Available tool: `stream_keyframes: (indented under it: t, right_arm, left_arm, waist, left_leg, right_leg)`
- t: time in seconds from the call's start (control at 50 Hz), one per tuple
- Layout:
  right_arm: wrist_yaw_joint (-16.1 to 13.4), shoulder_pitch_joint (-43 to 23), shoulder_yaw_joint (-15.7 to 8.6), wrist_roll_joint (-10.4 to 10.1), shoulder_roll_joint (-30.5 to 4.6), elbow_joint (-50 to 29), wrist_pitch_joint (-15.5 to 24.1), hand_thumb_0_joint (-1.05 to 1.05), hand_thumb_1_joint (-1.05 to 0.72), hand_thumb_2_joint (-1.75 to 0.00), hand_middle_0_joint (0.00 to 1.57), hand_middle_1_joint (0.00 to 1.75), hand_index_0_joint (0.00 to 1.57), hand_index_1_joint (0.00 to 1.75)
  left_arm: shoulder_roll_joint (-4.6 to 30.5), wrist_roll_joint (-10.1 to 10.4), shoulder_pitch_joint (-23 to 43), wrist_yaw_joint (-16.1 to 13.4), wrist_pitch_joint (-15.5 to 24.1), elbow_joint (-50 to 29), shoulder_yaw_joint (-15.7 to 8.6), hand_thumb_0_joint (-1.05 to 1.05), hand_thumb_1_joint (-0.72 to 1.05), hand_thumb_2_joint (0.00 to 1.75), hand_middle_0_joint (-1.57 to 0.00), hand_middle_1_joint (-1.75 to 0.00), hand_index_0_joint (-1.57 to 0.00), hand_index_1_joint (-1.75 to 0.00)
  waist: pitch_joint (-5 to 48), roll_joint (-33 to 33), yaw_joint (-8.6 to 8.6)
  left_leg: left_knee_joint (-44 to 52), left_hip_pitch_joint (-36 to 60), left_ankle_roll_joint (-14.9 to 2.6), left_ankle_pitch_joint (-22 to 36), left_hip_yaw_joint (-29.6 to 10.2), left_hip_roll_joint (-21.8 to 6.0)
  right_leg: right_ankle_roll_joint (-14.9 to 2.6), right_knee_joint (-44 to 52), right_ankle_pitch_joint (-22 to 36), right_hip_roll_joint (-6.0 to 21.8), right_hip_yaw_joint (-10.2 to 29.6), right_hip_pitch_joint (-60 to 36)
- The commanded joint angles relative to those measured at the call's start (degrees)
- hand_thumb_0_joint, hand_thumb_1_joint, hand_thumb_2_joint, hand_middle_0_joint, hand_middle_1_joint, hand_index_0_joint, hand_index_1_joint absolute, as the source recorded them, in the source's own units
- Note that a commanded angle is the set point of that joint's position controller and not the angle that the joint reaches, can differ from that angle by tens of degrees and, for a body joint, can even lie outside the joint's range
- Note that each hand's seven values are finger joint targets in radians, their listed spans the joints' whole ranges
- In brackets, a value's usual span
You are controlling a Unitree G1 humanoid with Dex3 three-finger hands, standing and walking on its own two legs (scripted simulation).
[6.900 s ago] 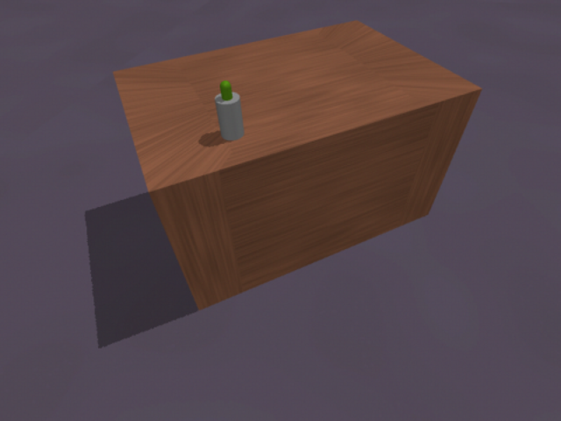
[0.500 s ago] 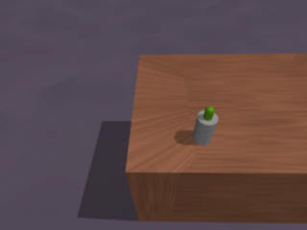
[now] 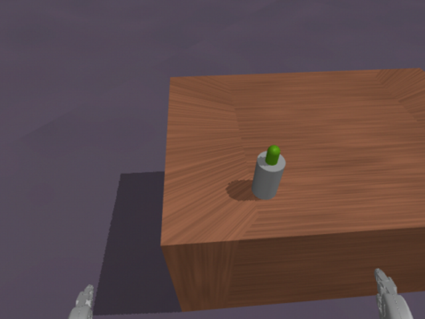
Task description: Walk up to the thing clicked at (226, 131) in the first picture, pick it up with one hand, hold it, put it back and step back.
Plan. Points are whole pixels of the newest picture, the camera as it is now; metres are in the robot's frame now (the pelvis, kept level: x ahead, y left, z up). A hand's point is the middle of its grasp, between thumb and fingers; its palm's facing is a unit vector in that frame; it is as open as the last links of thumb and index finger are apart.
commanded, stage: rise first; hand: right
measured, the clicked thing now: (268, 170) +0.49 -0.13 -0.04
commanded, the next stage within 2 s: go down in 0.94 s
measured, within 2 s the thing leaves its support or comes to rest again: neither
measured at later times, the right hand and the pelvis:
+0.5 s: hand (366, 296) +0.18 -0.24 -0.01, palm faces +0.24 +0.91 -0.33, open 17.6 cm; pelvis +0.00 +0.00 +0.00, yaw +0 degrees
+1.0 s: hand (376, 297) +0.17 -0.23 +0.03, palm faces +0.24 +0.91 -0.33, open 17.5 cm; pelvis -0.02 +0.00 +0.00, yaw +0 degrees
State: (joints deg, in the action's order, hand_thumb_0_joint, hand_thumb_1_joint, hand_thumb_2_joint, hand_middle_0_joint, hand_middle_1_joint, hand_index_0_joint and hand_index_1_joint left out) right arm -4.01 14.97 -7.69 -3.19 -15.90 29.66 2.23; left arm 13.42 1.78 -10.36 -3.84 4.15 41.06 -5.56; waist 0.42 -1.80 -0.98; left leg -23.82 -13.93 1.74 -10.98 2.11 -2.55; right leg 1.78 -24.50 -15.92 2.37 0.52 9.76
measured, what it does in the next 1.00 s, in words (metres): stands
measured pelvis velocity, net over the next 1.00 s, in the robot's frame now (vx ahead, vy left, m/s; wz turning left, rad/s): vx -0.02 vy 0.00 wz -0.01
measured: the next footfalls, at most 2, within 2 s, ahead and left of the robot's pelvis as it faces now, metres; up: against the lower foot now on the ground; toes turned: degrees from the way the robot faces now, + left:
none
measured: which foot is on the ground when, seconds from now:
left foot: down 0.00-1.00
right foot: down 0.00-1.00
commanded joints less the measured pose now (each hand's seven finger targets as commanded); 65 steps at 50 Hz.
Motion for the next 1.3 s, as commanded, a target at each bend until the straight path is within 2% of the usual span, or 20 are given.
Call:
stream_keyframes:
  t: [0.0, 0.12, 0.18, 0.32, 0.38, 0.44, 0.46, 0.5, 0.6, 0.74, 0.78, 0.82, 0.88, 0.96, 1.0, 1.04, 1.06, 1.08, 1.18, 1.28]
  right_arm:
    - [-0.8, -5.9, -4.3, 0.5, -10.9, -17.2, 4.3, 0.00, 0.56, -0.05, 0.05, 0.06, 0.05, 0.06]
    - [-0.7, 0.2, -4.7, 0.7, -9.2, -21.6, 4.4, 0.00, 0.58, -0.04, 0.05, 0.06, 0.05, 0.06]
    - [-0.4, 3.6, -6.0, 0.9, -9.6, -23.1, 4.5, 0.00, 0.59, -0.04, 0.05, 0.06, 0.05, 0.06]
    - [0.6, 4.5, -5.9, 0.8, -8.5, -30.0, 5.7, 0.00, 0.60, -0.04, 0.05, 0.06, 0.05, 0.06]
    - [0.6, 5.0, -6.1, 0.7, -8.3, -31.8, 6.0, 0.00, 0.57, -0.04, 0.05, 0.05, 0.05, 0.05]
    - [0.7, 6.4, -6.0, 0.9, -8.1, -34.6, 6.7, 0.00, 0.57, -0.04, 0.05, 0.06, 0.05, 0.06]
    - [0.8, 5.5, -5.6, 0.8, -8.0, -35.7, 6.9, 0.00, 0.57, -0.04, 0.05, 0.05, 0.05, 0.05]
    - [0.9, 6.2, -5.2, 0.9, -7.5, -36.0, 7.2, 0.00, 0.57, -0.04, 0.05, 0.05, 0.05, 0.05]
    - [1.2, 7.3, -7.6, 0.8, -9.0, -37.7, 8.1, 0.00, 0.57, -0.04, 0.05, 0.05, 0.05, 0.05]
    - [1.5, 6.3, -7.1, 0.7, -8.4, -40.7, 9.9, 0.00, 0.56, -0.04, 0.05, 0.05, 0.05, 0.05]
    - [1.4, 3.8, -6.8, 0.7, -8.6, -41.0, 10.1, 0.00, 0.56, -0.05, 0.05, 0.05, 0.05, 0.05]
    - [1.4, 6.0, -6.9, 0.9, -8.2, -40.3, 10.5, 0.00, 0.57, -0.05, 0.05, 0.06, 0.05, 0.06]
    - [1.5, 6.5, -7.1, 0.9, -8.3, -39.8, 11.0, 0.00, 0.57, -0.04, 0.05, 0.06, 0.05, 0.06]
    - [1.9, 7.7, -6.3, 0.9, -7.3, -41.2, 12.0, 0.00, 0.56, -0.05, 0.05, 0.06, 0.05, 0.06]
    - [1.7, 7.6, -8.2, 0.8, -9.2, -41.8, 12.2, 0.00, 0.57, -0.05, 0.05, 0.06, 0.05, 0.06]
    - [2.0, 8.8, -7.7, 0.7, -8.4, -41.5, 12.3, 0.00, 0.49, -0.05, 0.05, 0.06, 0.06, 0.06]
    - [2.7, 6.6, -6.5, 0.0, -4.5, -47.4, 14.1, 0.00, 0.57, -0.04, 0.04, 0.05, 0.05, 0.05]
    - [2.6, 7.5, -9.2, 0.0, -6.5, -43.3, 14.0, 0.00, 0.58, -0.04, 0.04, 0.05, 0.05, 0.06]
    - [4.2, 1.3, -9.8, -0.7, -6.8, -39.8, 15.3, 0.00, 0.61, -0.04, 0.03, 0.06, 0.04, 0.06]
    - [7.4, -11.8, -14.2, -3.7, -10.9, -34.9, 17.0, 0.00, 0.61, -0.05, 0.03, 0.06, 0.04, 0.06]
  left_arm:
    - [9.1, -0.1, 4.0, -1.5, 3.8, -14.5, -2.3, 0.00, -0.55, 0.06, -0.06, -0.06, -0.05, -0.07]
    - [7.2, -0.5, 0.7, -1.3, 3.5, -14.9, -1.7, 0.00, -0.54, 0.06, -0.05, -0.06, -0.05, -0.07]
    - [8.4, -0.7, -0.8, -0.9, 3.2, -14.1, -3.7, 0.00, -0.55, 0.06, -0.05, -0.06, -0.05, -0.06]
    - [6.5, -0.7, 1.9, 0.2, 3.2, -14.8, -2.6, 0.00, -0.55, 0.07, -0.05, -0.06, -0.05, -0.07]
    - [9.8, -1.0, 1.2, -0.3, 3.4, -13.6, -5.9, 0.00, -0.56, 0.07, -0.06, -0.06, -0.05, -0.07]
    - [8.0, -1.1, 2.1, -0.1, 3.6, -15.6, -4.2, 0.00, -0.56, 0.07, -0.06, -0.06, -0.05, -0.07]
    - [9.0, -1.0, 1.5, -0.2, 3.8, -16.2, -5.3, 0.00, -0.56, 0.07, -0.06, -0.06, -0.05, -0.07]
    - [6.2, -1.0, 0.9, 0.1, 3.7, -14.5, -3.1, 0.00, -0.56, 0.07, -0.06, -0.06, -0.05, -0.07]
    - [8.5, -1.1, 0.1, 0.1, 4.1, -12.7, -6.1, 0.00, -0.56, 0.07, -0.06, -0.06, -0.05, -0.07]
    - [6.6, -1.0, 2.9, 0.4, 5.1, -13.0, -4.1, 0.00, -0.56, 0.08, -0.06, -0.06, -0.05, -0.07]
    - [9.3, -1.1, 3.9, -0.1, 5.6, -14.3, -6.3, 0.00, -0.56, 0.08, -0.06, -0.07, -0.05, -0.08]
    - [7.5, -1.2, 2.0, 0.1, 5.8, -12.8, -5.1, 0.00, -0.56, 0.08, -0.06, -0.07, -0.05, -0.07]
    - [9.2, -1.1, 2.2, -0.1, 6.3, -14.1, -6.7, 0.00, -0.55, 0.07, -0.06, -0.06, -0.05, -0.07]
    - [5.2, -1.0, 1.2, 0.7, 6.5, -12.6, -3.8, 0.00, -0.56, 0.08, -0.06, -0.07, -0.05, -0.07]
    - [9.4, -1.2, 2.1, 0.3, 6.9, -14.5, -7.2, 0.00, -0.56, 0.09, -0.06, -0.07, -0.05, -0.08]
    - [7.6, -1.1, 0.5, 0.7, 6.8, -12.0, -6.0, 0.00, -0.51, 0.01, -0.05, -0.06, -0.07, -0.04]
    - [5.9, -2.4, 5.3, 1.7, 7.2, -12.8, -3.1, 0.00, -0.55, 0.04, -0.06, -0.06, -0.05, -0.06]
    - [7.5, -2.1, 4.0, 1.3, 7.3, -10.7, -5.6, 0.00, -0.55, 0.05, -0.06, -0.06, -0.06, -0.07]
    - [5.9, -2.5, 6.3, 1.3, 7.1, -7.2, -3.6, 0.00, -0.55, 0.04, -0.06, -0.06, -0.05, -0.06]
    - [6.7, -2.2, 7.7, -0.4, 7.7, -7.4, -3.3, 0.00, -0.55, 0.04, -0.06, -0.06, -0.06, -0.06]
  waist:
    - [6.7, 2.7, 0.43]
    - [5.7, 1.0, -0.56]
    - [4.7, -0.1, -0.40]
    - [3.8, 0.8, -0.75]
    - [3.6, 0.8, -0.21]
    - [4.3, 0.5, -1.14]
    - [5.1, 1.1, -0.13]
    - [2.9, 0.2, -0.80]
    - [1.2, 0.3, -0.72]
    - [0.1, 0.0, -1.38]
    - [0.2, 1.1, 0.13]
    - [0.2, 1.1, -0.37]
    - [0.6, 2.1, -0.34]
    - [-0.2, 0.2, -1.19]
    - [1.2, 0.8, -0.92]
    - [-0.2, 0.4, -1.32]
    - [4.0, -1.0, -0.91]
    - [2.4, -0.2, -0.49]
    - [2.8, 0.3, 0.77]
    - [5.2, 3.0, 2.77]
  left_leg:
    - [2.2, 7.2, -1.20, 9.2, 2.2, 1.9]
    - [1.5, 8.5, -1.15, 12.9, 2.7, 1.7]
    - [1.4, 8.8, -1.30, 14.1, 2.8, 1.8]
    - [1.8, 9.2, -1.17, 13.2, 2.9, 1.8]
    - [1.5, 8.9, -1.31, 13.7, 2.9, 1.9]
    - [1.5, 9.9, -1.49, 13.3, 3.0, 1.9]
    - [1.5, 9.9, -1.45, 13.6, 3.1, 2.1]
    - [2.0, 9.2, -1.48, 11.3, 3.1, 2.0]
    - [3.1, 7.9, -1.14, 6.8, 2.9, 1.6]
    - [3.1, 7.7, -1.51, 4.2, 3.2, 1.7]
    - [3.7, 6.8, -1.24, 2.2, 3.1, 1.8]
    - [3.8, 7.1, -1.27, 1.8, 3.2, 1.6]
    - [3.7, 7.3, -1.25, 2.4, 3.3, 1.7]
    - [3.6, 7.3, -1.47, 1.7, 3.2, 1.6]
    - [3.6, 7.8, -1.36, 2.7, 3.4, 1.8]
    - [3.4, 7.3, -1.42, 2.8, 3.4, 1.7]
    - [2.0, 6.9, -1.15, 3.7, 3.1, 2.3]
    - [2.2, 5.8, -1.00, 2.5, 3.0, 2.3]
    - [0.8, 4.2, -0.93, 3.1, 2.5, 2.1]
    - [0.6, 3.1, -0.29, 3.2, 1.7, 1.6]
  right_leg:
    - [-2.27, 3.9, 12.3, -2.3, -3.1, -0.3]
    - [-1.84, 3.6, 16.8, -2.5, -3.0, -1.1]
    - [-1.53, 3.6, 18.5, -2.3, -3.1, -1.1]
    - [-1.63, 3.6, 17.7, -2.2, -3.1, -0.9]
    - [-1.52, 3.6, 18.4, -1.8, -2.9, -1.4]
    - [-1.39, 3.7, 18.5, -1.9, -2.9, -1.9]
    - [-1.45, 3.7, 18.7, -1.7, -2.8, -2.6]
    - [-1.47, 4.1, 16.4, -2.0, -3.0, -1.4]
    - [-1.98, 4.6, 10.9, -2.6, -3.4, 0.0]
    - [-1.79, 5.2, 8.8, -2.3, -2.8, 1.0]
    - [-2.07, 5.6, 6.4, -2.4, -2.8, 0.3]
    - [-2.16, 5.5, 6.1, -2.6, -2.9, 0.5]
    - [-2.16, 5.4, 6.6, -2.5, -2.8, 0.7]
    - [-2.06, 5.3, 6.3, -2.8, -3.1, 1.3]
    - [-1.94, 5.4, 7.1, -2.6, -2.8, 1.1]
    - [-1.96, 5.3, 7.3, -2.6, -2.9, 1.6]
    - [-1.68, 4.1, 7.3, -2.6, -1.9, 1.4]
    - [-1.97, 4.0, 5.9, -2.7, -2.0, 2.1]
    - [-2.02, 2.1, 5.8, -2.4, -1.5, 3.6]
    - [-2.56, 0.7, 4.5, -2.7, -1.2, 3.2]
